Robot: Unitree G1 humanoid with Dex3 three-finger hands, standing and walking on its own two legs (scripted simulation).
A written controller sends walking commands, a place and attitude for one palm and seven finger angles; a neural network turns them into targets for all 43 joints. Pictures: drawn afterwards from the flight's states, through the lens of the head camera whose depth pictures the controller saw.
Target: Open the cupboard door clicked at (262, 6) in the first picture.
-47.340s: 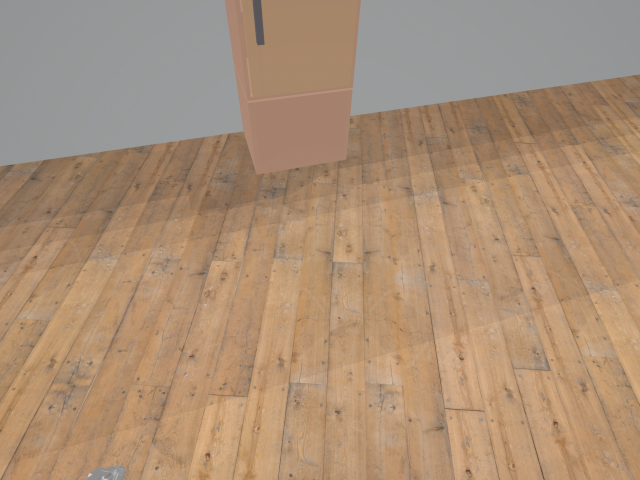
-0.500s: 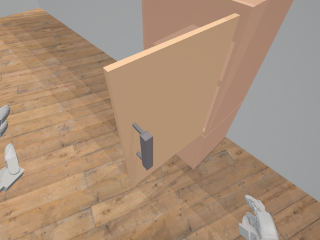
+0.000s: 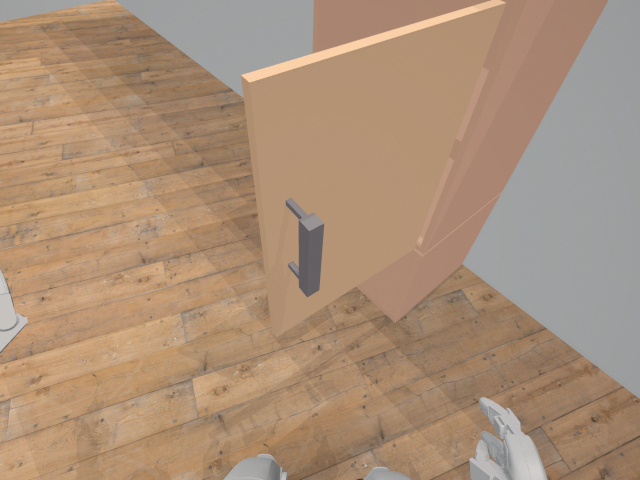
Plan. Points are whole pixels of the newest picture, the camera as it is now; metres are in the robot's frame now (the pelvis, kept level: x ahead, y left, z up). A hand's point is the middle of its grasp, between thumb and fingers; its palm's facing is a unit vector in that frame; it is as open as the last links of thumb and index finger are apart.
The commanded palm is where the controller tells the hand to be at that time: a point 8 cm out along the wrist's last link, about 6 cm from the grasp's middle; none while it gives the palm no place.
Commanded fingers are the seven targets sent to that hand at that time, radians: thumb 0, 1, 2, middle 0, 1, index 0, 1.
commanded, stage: step back with the hand held close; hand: left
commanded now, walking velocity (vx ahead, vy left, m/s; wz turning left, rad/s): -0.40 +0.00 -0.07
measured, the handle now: (301, 249) +0.44 +0.06 -0.01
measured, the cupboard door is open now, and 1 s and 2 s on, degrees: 85 85 85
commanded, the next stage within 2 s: stop stepping back and stand still in 0.38 s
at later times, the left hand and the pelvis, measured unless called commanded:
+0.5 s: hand (41, 398) +0.14 +0.22 +0.19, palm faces +0.35 -0.82 -0.45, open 7.4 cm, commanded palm +0.08 +0.26 +0.20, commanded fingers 0.00 0.90 0.90 -0.20 -0.30 -0.20 -0.30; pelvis -0.09 -0.02 +0.02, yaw -5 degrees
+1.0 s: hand out of the picture +0.09 +0.21 +0.18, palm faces +0.38 -0.82 -0.43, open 7.4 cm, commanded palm +0.03 +0.25 +0.20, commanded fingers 0.00 0.90 0.90 -0.20 -0.30 -0.20 -0.30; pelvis -0.14 -0.04 +0.02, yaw -4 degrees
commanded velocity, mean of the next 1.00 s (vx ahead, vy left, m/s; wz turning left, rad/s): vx -0.11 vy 0.04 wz -0.03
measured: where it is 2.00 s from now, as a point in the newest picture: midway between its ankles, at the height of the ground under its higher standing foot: outside the picture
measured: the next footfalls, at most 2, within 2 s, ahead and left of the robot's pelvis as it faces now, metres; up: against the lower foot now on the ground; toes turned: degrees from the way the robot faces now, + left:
right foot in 0.38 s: -0.10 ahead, -0.12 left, +0.00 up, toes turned -8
left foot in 0.54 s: +0.01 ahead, +0.06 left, +0.00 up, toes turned -3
